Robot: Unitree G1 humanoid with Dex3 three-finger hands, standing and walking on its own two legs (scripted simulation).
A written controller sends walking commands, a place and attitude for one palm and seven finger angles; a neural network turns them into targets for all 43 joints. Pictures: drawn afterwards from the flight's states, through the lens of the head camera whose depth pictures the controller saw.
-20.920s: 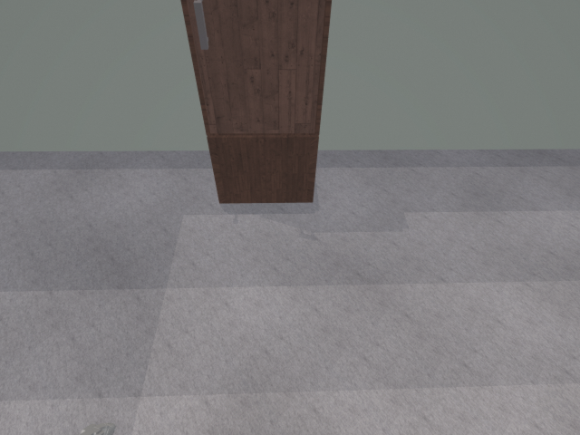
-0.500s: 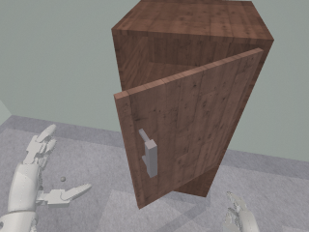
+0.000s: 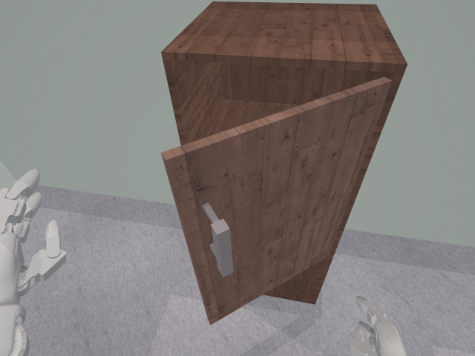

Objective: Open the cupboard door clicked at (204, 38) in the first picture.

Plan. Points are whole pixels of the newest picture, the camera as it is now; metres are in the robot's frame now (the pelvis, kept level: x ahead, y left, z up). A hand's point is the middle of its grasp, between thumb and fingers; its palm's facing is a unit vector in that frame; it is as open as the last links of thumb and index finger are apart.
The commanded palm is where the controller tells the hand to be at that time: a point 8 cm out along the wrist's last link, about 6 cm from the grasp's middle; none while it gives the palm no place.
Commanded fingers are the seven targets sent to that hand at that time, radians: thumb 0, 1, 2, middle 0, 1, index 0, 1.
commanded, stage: draw the hand back to the body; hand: left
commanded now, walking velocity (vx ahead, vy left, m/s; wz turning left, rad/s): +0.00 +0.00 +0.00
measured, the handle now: (217, 240) +0.28 +0.08 +0.07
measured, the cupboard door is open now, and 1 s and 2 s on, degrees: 41 41 41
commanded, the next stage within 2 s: step back with the hand held close in 0.24 s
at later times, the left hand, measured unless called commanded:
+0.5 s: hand (53, 248) +0.19 +0.27 +0.16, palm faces +0.45 -0.78 -0.44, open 7.4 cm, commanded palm +0.13 +0.30 +0.17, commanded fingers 0.00 0.90 0.90 -0.20 -0.30 -0.20 -0.30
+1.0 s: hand (20, 301) +0.12 +0.27 +0.15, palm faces +0.41 -0.76 -0.50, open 7.4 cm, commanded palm +0.06 +0.32 +0.17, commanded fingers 0.00 0.90 0.90 -0.20 -0.30 -0.20 -0.30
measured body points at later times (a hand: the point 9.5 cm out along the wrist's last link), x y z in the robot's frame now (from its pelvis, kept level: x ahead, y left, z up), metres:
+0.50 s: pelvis -0.01 +0.00 +0.00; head -0.02 -0.02 +0.45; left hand +0.16 +0.31 +0.19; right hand +0.18 -0.22 -0.08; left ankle -0.02 +0.12 -0.74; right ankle +0.01 -0.11 -0.74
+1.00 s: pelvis -0.08 +0.02 -0.02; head -0.06 +0.02 +0.43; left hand +0.10 +0.31 +0.18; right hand +0.09 -0.22 -0.10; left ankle -0.02 +0.12 -0.74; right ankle +0.01 -0.11 -0.74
